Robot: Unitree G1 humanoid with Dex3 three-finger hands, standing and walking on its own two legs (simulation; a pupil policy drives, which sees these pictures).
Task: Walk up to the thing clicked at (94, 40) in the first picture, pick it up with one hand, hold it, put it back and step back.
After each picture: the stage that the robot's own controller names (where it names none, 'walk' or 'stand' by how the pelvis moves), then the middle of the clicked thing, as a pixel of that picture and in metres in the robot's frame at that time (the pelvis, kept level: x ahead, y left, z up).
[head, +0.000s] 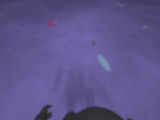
stand; (94, 41) +1.72 -0.13 -0.72
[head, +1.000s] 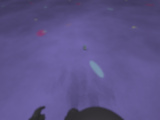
walk; (84, 47) +1.57 +0.19 -0.70
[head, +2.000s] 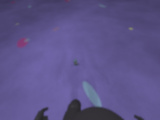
walk; (75, 62) +0.99 +0.32 -0.72
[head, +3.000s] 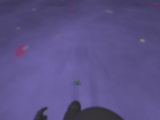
walk; (76, 81) +0.62 +0.22 -0.72
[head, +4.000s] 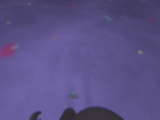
stand; (73, 94) +0.43 +0.13 -0.70
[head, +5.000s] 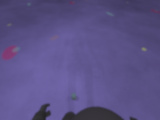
stand; (73, 96) +0.38 +0.16 -0.72
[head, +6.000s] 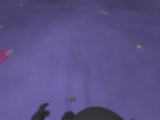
stand; (71, 97) +0.35 +0.19 -0.71
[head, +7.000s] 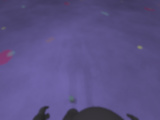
stand; (71, 99) +0.34 +0.20 -0.72
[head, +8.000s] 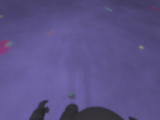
stand; (70, 94) +0.35 +0.17 -0.70
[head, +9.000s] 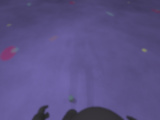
stand; (71, 98) +0.34 +0.19 -0.72
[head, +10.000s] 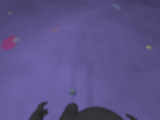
stand; (72, 91) +0.37 +0.16 -0.71
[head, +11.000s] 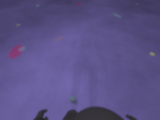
stand; (72, 99) +0.34 +0.19 -0.72
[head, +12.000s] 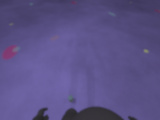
stand; (70, 98) +0.34 +0.20 -0.72
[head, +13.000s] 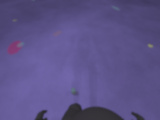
stand; (73, 91) +0.40 +0.20 -0.71
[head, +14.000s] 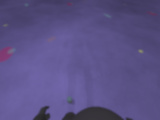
stand; (69, 99) +0.33 +0.20 -0.72
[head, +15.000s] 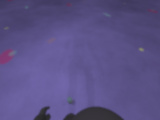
stand; (69, 100) +0.33 +0.22 -0.73
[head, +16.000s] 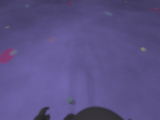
stand; (70, 100) +0.32 +0.21 -0.73
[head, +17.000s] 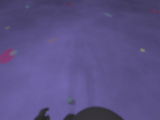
stand; (70, 100) +0.33 +0.21 -0.73
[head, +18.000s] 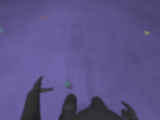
go down; (67, 84) +0.36 +0.21 -0.62
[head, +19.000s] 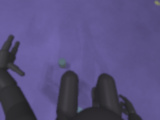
go down; (62, 63) +0.42 +0.23 -0.31
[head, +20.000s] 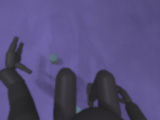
close in; (53, 59) +0.41 +0.24 -0.27
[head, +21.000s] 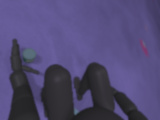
close in; (29, 56) +0.40 +0.26 -0.22
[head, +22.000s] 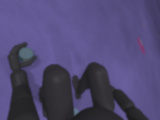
close; (26, 55) +0.39 +0.27 -0.22
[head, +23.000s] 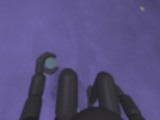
lift; (50, 64) +0.33 +0.27 -0.09
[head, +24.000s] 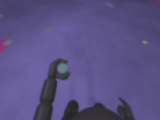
lift; (63, 72) +0.32 +0.17 +0.04
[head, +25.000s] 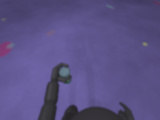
hold; (65, 76) +0.31 +0.17 +0.00
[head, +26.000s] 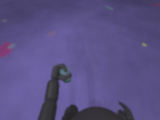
hold; (65, 75) +0.32 +0.17 +0.01
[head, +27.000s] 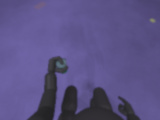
crouch; (62, 66) +0.37 +0.19 -0.06
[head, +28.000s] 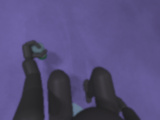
lower; (40, 51) +0.44 +0.27 -0.15
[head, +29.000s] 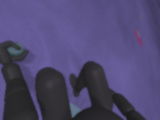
lower; (17, 52) +0.42 +0.28 -0.23
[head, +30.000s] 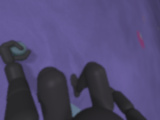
lower; (19, 52) +0.42 +0.28 -0.23
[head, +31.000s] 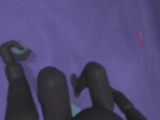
lower; (20, 52) +0.42 +0.28 -0.23
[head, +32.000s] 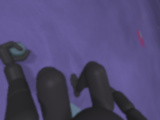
lower; (19, 52) +0.42 +0.28 -0.23
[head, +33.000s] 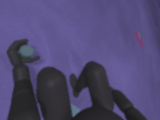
open; (25, 54) +0.41 +0.25 -0.23
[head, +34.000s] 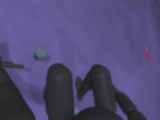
stand; (40, 54) +0.40 +0.24 -0.23
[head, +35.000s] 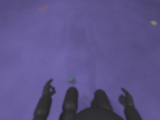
stand; (70, 79) +0.38 +0.18 -0.55
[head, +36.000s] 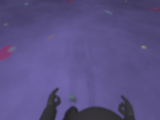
stand; (72, 97) +0.35 +0.17 -0.66
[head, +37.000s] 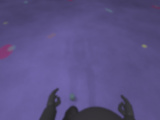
stand; (72, 97) +0.35 +0.17 -0.66
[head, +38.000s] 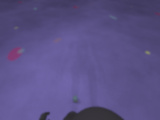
stand; (75, 99) +0.37 +0.16 -0.72
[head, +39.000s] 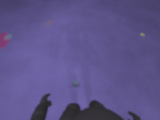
walk; (75, 83) +0.43 +0.11 -0.71
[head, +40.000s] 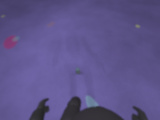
walk; (77, 71) +0.66 +0.18 -0.70
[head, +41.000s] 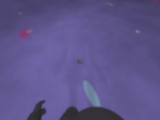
stand; (79, 60) +0.98 +0.20 -0.70
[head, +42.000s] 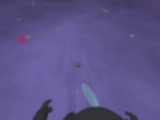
stand; (77, 64) +0.99 +0.19 -0.72
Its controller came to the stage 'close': yes
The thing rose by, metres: 0.72
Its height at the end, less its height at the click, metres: +0.00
